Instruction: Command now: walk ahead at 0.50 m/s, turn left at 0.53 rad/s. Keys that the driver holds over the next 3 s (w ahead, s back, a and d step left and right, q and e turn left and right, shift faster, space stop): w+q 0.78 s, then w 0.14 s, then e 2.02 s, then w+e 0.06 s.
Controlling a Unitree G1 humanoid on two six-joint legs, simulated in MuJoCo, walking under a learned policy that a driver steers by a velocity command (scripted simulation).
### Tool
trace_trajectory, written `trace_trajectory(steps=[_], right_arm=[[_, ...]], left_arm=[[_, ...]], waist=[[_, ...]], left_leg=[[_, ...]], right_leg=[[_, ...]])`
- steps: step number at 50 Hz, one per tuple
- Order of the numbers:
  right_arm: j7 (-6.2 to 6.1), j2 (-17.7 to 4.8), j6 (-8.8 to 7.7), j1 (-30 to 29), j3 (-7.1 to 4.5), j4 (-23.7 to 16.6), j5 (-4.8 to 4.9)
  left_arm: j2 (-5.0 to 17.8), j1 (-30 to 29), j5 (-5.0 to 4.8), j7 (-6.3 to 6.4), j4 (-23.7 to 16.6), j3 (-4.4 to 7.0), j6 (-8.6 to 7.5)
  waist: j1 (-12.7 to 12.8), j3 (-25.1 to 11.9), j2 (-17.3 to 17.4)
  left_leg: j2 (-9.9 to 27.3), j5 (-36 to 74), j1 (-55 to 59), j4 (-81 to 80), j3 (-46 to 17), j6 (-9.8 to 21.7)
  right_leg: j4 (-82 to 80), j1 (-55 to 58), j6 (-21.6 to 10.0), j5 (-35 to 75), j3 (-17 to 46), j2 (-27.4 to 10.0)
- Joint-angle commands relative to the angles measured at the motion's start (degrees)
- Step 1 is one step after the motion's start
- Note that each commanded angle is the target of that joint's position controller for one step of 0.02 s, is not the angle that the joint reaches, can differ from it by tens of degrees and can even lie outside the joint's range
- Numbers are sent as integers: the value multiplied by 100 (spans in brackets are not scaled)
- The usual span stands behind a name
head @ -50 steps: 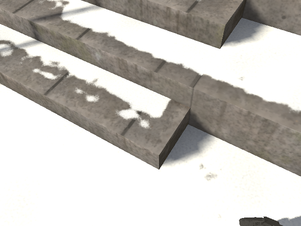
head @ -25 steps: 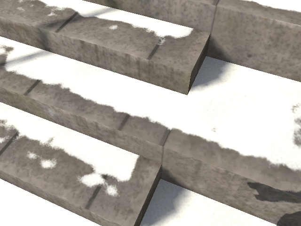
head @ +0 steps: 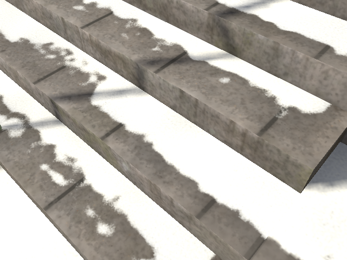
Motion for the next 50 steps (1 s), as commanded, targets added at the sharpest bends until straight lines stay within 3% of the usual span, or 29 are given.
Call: trace_trajectory(steps=[1,7,8,9,10,11,12,13,14,15,16,17,19,21,23,24,25,27,31,35,39,41,43,44,45,46,47,48,50], right_arm=[[-164,-14,-9,-796,-20,-696,44],[-123,439,-85,-2257,257,-1761,4],[-97,542,-132,-2369,345,-1962,62],[32,592,-147,-1810,460,-1898,164],[103,382,-128,-1092,364,-1643,155],[101,148,1,98,222,-1420,242],[103,-373,13,1503,4,-1149,217],[75,-1135,-9,1643,-234,-1117,224],[-6,-1742,48,1346,-459,-1152,246],[-17,-1823,33,1158,-519,-1139,105],[-20,-1566,-27,1075,-477,-982,90],[-49,-1130,-118,909,-352,-791,95],[-43,-514,-252,419,-189,-760,75],[6,-472,-445,731,-119,-630,78],[15,-678,-568,979,-153,-625,106],[-23,-623,-579,945,-135,-794,166],[-43,-622,-590,1169,-111,-815,155],[-51,-755,-642,1776,-126,-759,220],[-79,-694,-676,2586,-92,-514,199],[-309,-693,-614,3077,-120,-424,185],[-438,-745,-530,3100,-216,-399,250],[-363,-688,-400,2639,-159,-518,318],[-209,-980,-468,2524,-177,-519,244],[-154,-1133,-558,2408,-212,-457,244],[-94,-1041,-620,2260,-218,-642,367],[15,-838,-679,1917,-208,-888,456],[64,-639,-672,1536,-181,-1178,92],[81,-465,-609,1708,-135,-1269,38],[43,-462,-473,1506,-98,-1342,16]], left_arm=[[605,607,118,36,-1,116,-18],[505,864,128,67,304,36,-75],[479,650,60,112,277,-5,-45],[491,-9,-103,117,48,-44,38],[674,123,-249,126,-191,-42,70],[1594,198,-297,50,-233,150,84],[1974,-77,-420,-92,-527,273,45],[1619,-236,-515,-254,-959,179,-88],[1284,-487,-362,-417,-1239,168,-170],[837,-585,-262,-417,-1418,116,-115],[556,-812,-253,-331,-1509,83,-8],[276,-921,-170,-192,-1610,-8,94],[130,-817,-27,16,-1685,-73,396],[59,-1181,0,141,-2038,-119,540],[131,-1530,114,181,-2336,-135,523],[275,-1552,108,156,-2302,-103,518],[161,-1815,89,169,-2329,-103,500],[58,-2292,80,161,-2554,-165,535],[-184,-2961,159,160,-2945,-319,673],[-226,-3614,140,29,-3375,-381,702],[-139,-3907,125,-47,-3719,-384,641],[-231,-3877,-52,-145,-3677,-463,679],[94,-2340,-173,-129,-3180,-215,629],[400,-1281,-146,-53,-2847,-43,609],[816,-595,-2,32,-2613,132,555],[1196,1,84,11,-2370,292,545],[1087,-587,-123,51,-2137,262,622],[869,-1335,-235,70,-2092,232,586],[331,-1451,-216,153,-1857,138,457]], waist=[[-53,758,-465],[86,1105,-497],[-12,1142,-646],[-405,904,-371],[-419,94,-85],[-892,-787,-995],[-1571,-1882,-1338],[-1521,-2466,-226],[-1077,-3268,601],[-754,-3143,-174],[-597,-2315,-616],[-288,-1158,-679],[186,-271,-333],[221,-307,57],[224,-326,-97],[155,-351,-447],[-6,-517,-162],[-198,-378,-277],[-399,-168,-48],[-618,-95,184],[-520,-11,294],[-416,110,196],[196,-522,826],[745,-965,749],[978,-1481,-49],[1199,-2082,-1533],[702,-1423,-1885],[105,-571,-1208],[-109,10,-76]], left_leg=[[76,-1000,-2840,1999,-418,185],[18,-1834,-3294,934,601,382],[82,-1819,-2752,376,882,414],[-59,-1142,-447,-1443,1297,527],[-646,-82,1817,-1906,1735,519],[-1092,-642,2789,-1884,1645,620],[-1432,-996,3997,-2164,809,1036],[-136,-991,5518,-3756,-1988,1754],[918,156,5814,-5415,-4749,1648],[884,-431,5415,-5705,-4812,1265],[806,-990,4668,-5816,-4507,1148],[600,-624,3624,-5705,-3965,971],[51,-517,2171,-5609,-2772,842],[-116,-157,2041,-5751,-2286,1002],[-160,318,2124,-6034,-2156,1031],[-224,353,2240,-6208,-2071,862],[-80,620,2735,-6172,-2369,950],[50,947,3405,-6214,-2562,718],[-227,1110,4019,-6032,-2459,297],[46,2520,5262,-6264,-2858,610],[343,3734,5898,-6738,-2633,860],[166,5359,4554,-7493,-1878,861],[351,9072,3936,-6276,-1647,823],[334,9224,3929,-4977,-1504,695],[-148,8076,2938,-3359,-1327,425],[-1210,3259,2013,-789,-999,19],[-1570,410,1628,-79,-1320,-17],[-1380,334,1278,363,-1456,-37],[-1034,110,1108,339,-1198,-63]], right_leg=[[-700,1167,-856,1000,1350,-2346],[-1009,1033,-499,1287,412,-1834],[-1124,718,-499,1990,82,-1756],[-1111,-643,-543,3755,-538,-1358],[-394,-1256,-853,6297,-358,-1481],[954,-755,-837,8525,-225,-1876],[3065,-923,-568,9730,-245,-1597],[5995,-2780,-63,5043,131,-710],[7870,-3348,115,98,1121,168],[8338,-3551,9,409,1909,-112],[8411,-3798,-16,576,1795,-262],[8057,-4128,-65,527,1802,-490],[7682,-4041,-75,280,1917,-675],[8259,-4529,-84,-264,1869,-602],[8130,-4993,-37,-106,1726,-587],[7615,-4998,45,420,1765,-744],[8638,-5614,92,500,1665,-597],[9230,-6682,110,514,1702,-571],[9604,-7700,-16,189,1503,-344],[9019,-8431,123,71,1341,-246],[7462,-7768,18,-104,1460,-370],[5770,-5372,-273,-554,642,-68],[5313,-2720,-562,-1149,441,436],[4691,-1753,-715,-1179,874,435],[3956,-650,-1059,-2257,2372,-159],[2525,-72,-1851,-3188,5046,-1357],[943,-986,-1820,-2146,6767,-1505],[1027,-1731,-1774,-1769,6397,-1603],[1519,-2762,-1696,122,5021,-1487]])
Next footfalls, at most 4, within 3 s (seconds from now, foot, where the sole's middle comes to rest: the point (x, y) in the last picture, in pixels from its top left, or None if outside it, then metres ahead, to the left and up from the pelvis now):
0.22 left None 0.37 0.16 -0.64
0.88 right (143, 157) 0.77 0.18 -0.50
1.42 left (77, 168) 0.81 0.46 -0.64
1.98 right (146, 144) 0.83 0.17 -0.50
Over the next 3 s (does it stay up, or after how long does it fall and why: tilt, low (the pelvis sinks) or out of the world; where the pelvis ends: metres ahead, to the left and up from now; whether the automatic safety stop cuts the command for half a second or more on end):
stays up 0.77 0.45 0.18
